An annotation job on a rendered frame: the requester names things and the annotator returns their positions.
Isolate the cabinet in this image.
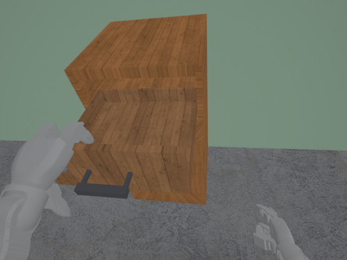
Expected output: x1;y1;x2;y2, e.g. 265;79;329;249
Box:
64;14;208;205

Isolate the handle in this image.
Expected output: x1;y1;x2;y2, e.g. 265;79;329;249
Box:
74;170;133;199

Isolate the right robot forearm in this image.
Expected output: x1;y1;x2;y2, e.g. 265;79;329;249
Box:
275;242;309;260

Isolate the left robot forearm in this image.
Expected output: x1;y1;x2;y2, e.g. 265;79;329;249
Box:
0;183;49;260

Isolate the left robot hand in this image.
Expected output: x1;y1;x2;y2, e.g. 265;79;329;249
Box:
11;122;94;217

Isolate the right robot hand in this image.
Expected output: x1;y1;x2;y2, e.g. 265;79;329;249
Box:
253;204;295;254

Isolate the drawer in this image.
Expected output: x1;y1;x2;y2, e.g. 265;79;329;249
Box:
55;87;197;194

